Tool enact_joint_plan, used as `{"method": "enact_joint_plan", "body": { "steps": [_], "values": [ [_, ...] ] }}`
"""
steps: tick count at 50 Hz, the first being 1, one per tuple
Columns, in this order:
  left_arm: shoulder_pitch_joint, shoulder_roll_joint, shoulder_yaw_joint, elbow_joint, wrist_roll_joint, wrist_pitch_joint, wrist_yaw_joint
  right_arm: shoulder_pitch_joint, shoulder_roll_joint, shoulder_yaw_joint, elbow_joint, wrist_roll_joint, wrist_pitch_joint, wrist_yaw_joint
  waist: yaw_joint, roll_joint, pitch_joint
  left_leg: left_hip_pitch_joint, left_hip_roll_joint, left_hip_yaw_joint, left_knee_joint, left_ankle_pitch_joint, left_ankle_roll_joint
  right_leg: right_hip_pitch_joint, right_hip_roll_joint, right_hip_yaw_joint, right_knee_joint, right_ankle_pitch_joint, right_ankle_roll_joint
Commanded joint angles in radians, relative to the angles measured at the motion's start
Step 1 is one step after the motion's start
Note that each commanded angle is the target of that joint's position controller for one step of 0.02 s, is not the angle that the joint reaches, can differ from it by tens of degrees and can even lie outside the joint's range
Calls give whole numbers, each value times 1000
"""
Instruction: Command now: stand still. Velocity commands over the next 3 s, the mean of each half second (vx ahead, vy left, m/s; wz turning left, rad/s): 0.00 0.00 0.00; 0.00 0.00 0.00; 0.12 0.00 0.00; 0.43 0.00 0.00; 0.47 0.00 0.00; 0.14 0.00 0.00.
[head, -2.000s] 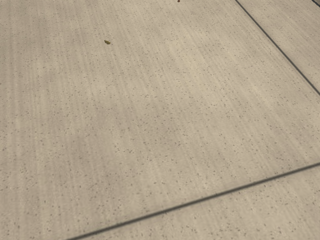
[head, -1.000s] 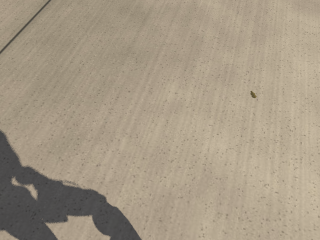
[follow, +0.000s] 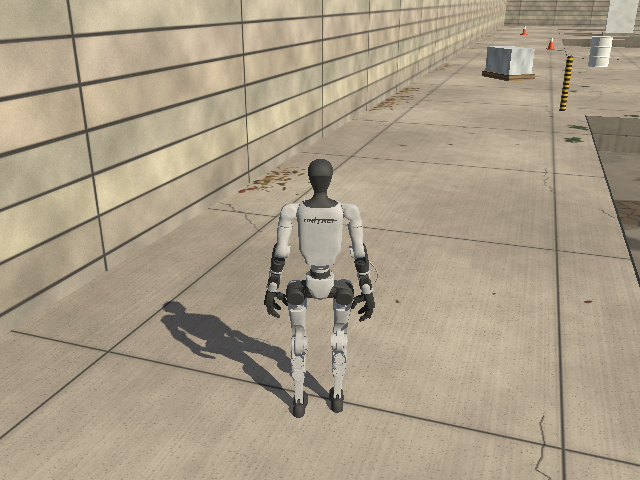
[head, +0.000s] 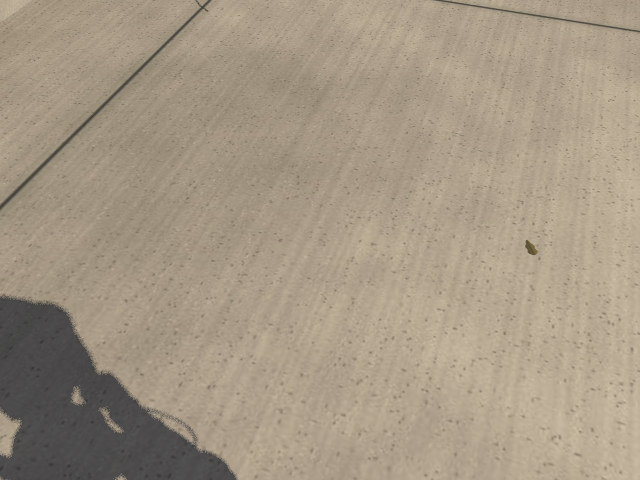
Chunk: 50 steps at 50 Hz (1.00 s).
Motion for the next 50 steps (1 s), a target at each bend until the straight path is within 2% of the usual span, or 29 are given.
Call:
{"method": "enact_joint_plan", "body": {
  "steps": [1, 22, 50],
  "values": [
    [44, 91, 13, -7, 0, -6, 3, 57, -85, -9, -3, 0, -5, -3, 0, -1, 38, -84, 114, -89, -56, 98, 28, 10, -131, 130, -63, 55, -16],
    [96, 45, 9, 43, 0, -8, 9, 120, -40, -2, 13, -1, -11, -9, 2, 2, 49, -103, 114, -81, -36, 96, 29, -3, -123, 129, -48, 59, -17],
    [125, 15, 15, 59, 1, -11, 14, 165, -9, -8, 9, -2, -14, -14, 2, 5, 56, -102, 117, -74, -21, 115, 27, 4, -122, 126, -32, 100, -20]
  ]
}}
